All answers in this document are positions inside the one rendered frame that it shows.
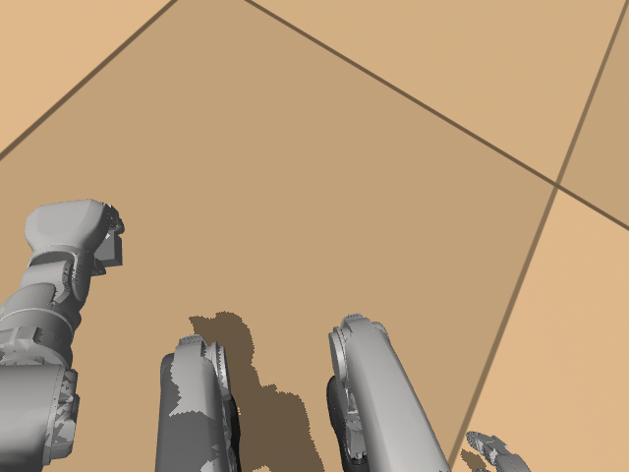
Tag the left robot hand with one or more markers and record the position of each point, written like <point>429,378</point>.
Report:
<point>82,224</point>

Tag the left robot arm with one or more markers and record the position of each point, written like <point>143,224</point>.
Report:
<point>38,401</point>

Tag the small box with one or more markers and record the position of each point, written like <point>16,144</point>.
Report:
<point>110,250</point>

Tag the right robot hand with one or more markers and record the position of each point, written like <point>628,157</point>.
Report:
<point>496,453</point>

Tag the right robot foot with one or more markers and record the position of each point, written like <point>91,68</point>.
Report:
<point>339,426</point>

